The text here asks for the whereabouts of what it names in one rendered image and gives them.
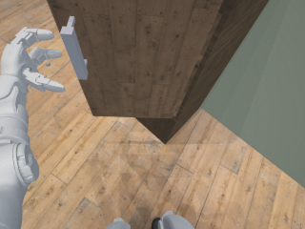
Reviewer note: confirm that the left robot upper arm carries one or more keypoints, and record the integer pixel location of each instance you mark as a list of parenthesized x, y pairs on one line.
[(18, 169)]

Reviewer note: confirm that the cupboard door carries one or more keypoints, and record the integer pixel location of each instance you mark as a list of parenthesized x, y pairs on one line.
[(140, 53)]

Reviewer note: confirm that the handle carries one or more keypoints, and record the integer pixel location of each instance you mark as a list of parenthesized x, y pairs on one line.
[(72, 46)]

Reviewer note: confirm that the left robot hand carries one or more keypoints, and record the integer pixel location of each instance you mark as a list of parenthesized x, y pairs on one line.
[(15, 60)]

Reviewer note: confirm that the right robot thigh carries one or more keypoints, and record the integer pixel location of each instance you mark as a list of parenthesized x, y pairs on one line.
[(174, 222)]

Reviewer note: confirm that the left robot forearm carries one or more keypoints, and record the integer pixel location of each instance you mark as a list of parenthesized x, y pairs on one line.
[(14, 117)]

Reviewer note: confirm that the robot left shin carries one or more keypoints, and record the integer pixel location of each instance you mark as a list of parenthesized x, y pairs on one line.
[(118, 219)]

